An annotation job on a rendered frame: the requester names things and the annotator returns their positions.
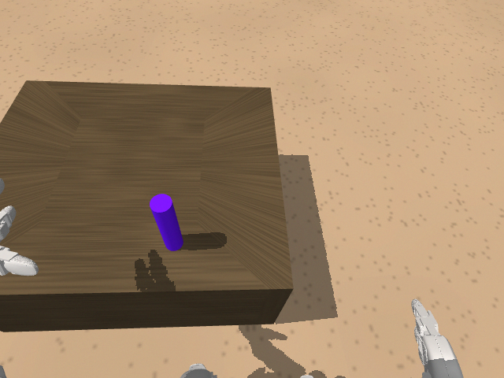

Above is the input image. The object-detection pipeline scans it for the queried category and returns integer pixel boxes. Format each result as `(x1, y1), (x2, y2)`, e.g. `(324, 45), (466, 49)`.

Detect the right robot hand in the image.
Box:
(411, 299), (464, 378)

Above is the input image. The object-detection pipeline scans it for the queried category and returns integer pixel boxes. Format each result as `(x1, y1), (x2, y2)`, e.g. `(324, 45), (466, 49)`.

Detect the left robot hand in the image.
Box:
(0, 178), (39, 276)

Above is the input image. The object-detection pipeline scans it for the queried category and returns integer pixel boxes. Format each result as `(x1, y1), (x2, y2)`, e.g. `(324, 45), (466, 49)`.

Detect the can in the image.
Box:
(150, 194), (183, 251)

